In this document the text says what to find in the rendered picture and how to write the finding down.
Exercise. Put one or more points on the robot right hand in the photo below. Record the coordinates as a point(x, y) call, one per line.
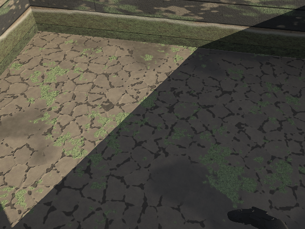
point(258, 218)

